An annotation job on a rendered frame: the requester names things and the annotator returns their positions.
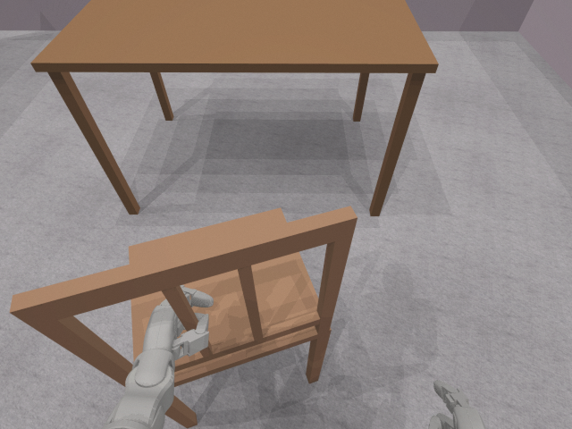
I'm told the table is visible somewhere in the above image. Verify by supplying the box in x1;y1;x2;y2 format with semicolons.
31;0;439;216

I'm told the right robot hand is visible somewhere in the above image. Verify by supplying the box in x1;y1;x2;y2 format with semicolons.
423;380;486;429

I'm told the robot left forearm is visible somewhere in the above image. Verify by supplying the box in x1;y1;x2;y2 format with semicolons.
102;349;175;429

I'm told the chair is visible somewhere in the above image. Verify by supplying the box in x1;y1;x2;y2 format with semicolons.
10;206;358;428

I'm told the left robot hand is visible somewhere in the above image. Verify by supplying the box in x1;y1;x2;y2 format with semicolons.
142;285;214;361

